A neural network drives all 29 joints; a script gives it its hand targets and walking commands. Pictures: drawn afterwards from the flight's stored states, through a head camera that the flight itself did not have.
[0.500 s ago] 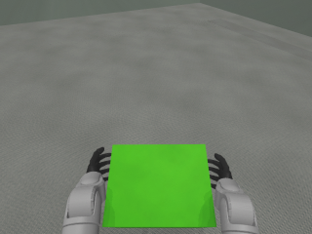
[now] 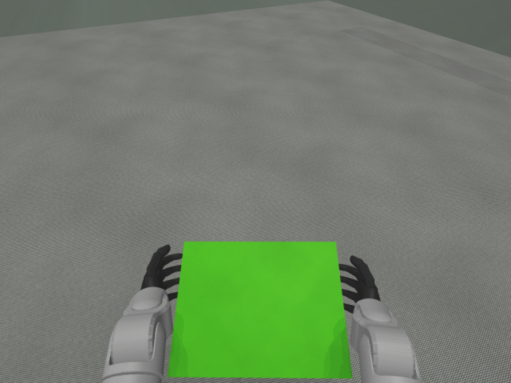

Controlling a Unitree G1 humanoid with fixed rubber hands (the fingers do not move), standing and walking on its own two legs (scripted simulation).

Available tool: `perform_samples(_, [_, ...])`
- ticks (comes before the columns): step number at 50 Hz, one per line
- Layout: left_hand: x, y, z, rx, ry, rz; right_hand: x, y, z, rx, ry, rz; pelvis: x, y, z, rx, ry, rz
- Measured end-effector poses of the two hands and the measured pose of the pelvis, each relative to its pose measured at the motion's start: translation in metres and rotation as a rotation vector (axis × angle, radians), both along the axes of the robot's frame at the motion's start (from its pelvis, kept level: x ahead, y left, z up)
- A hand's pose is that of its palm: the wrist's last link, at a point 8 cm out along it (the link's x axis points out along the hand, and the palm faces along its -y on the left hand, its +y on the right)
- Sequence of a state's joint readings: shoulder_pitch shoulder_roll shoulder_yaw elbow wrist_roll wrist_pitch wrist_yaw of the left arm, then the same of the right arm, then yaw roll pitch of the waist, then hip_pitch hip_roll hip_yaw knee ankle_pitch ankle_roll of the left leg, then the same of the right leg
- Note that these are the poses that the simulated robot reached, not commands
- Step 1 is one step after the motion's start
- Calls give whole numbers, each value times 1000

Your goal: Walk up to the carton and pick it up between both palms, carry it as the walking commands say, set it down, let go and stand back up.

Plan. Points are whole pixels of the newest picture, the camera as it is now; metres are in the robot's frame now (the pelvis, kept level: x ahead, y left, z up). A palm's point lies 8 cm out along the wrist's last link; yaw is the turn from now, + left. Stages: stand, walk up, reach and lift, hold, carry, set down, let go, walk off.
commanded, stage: carry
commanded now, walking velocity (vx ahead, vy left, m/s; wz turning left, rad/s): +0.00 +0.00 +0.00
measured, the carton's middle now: (259, 313) +0.29 +0.00 -0.05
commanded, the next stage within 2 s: hold in 0.72 s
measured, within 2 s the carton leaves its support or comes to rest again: neither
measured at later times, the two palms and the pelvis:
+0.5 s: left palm (164, 296) +0.27 +0.15 +0.03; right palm (373, 309) +0.26 -0.17 +0.02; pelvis +0.00 -0.01 +0.00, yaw +0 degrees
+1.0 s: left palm (153, 303) +0.25 +0.16 +0.05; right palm (374, 323) +0.24 -0.16 +0.03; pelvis -0.02 -0.01 +0.02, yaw +7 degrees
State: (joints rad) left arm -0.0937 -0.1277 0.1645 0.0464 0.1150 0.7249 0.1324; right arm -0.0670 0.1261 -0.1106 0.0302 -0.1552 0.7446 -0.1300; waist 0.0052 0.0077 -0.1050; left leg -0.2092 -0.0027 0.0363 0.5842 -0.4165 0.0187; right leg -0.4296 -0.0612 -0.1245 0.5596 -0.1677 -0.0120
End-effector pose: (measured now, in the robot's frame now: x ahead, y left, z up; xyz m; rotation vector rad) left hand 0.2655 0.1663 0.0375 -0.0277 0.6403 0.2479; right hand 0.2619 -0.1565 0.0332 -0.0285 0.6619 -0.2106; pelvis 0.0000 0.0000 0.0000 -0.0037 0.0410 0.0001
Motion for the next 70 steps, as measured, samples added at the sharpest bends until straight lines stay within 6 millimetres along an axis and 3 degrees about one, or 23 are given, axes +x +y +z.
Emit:
perform_samples(37, [2,-12,-10,0,-15,-19,-1,-14,-12,-1,-11,20,-1,-11,0,1,-2,-3])
perform_samples(44, [-14,-9,-7,74,61,-55,-23,-9,-17,29,57,-13,-9,-5,13,-7,-42,87])
perform_samples(48, [-20,-5,2,82,37,-51,-28,-7,-9,48,33,4,-16,-5,16,4,-47,121])
perform_samples(56, [-9,-13,29,84,-34,-57,-13,-17,12,63,-37,31,-26,-12,15,10,-118,145])
perform_samples(65, [13,-46,3,37,69,-113,14,-52,-13,34,76,9,-21,-35,15,15,-111,195])
perform_samples(70, [25,-47,-13,41,74,-115,23,-51,-27,18,85,-4,-14,-48,16,13,-28,187])
